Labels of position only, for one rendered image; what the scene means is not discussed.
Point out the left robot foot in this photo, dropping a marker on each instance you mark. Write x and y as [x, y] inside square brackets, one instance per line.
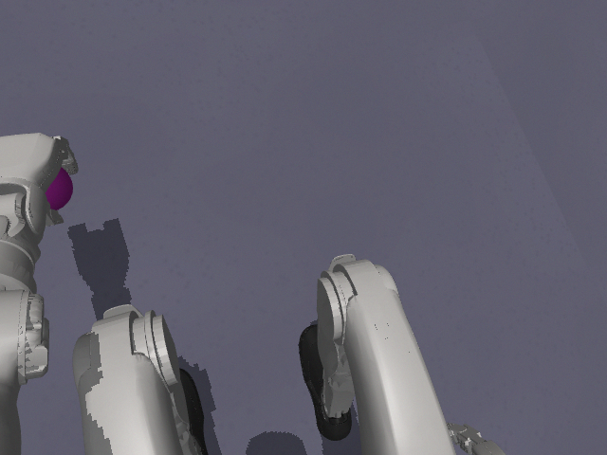
[195, 412]

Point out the ball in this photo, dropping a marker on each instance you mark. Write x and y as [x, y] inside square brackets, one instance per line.
[59, 192]

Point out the left robot arm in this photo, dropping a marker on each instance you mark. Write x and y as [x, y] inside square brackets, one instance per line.
[24, 332]

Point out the right robot foot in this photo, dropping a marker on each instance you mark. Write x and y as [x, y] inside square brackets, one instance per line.
[333, 428]

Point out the left robot hand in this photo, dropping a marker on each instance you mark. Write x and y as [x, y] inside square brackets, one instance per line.
[37, 158]

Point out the right robot hand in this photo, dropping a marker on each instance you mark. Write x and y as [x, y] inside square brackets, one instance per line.
[470, 440]

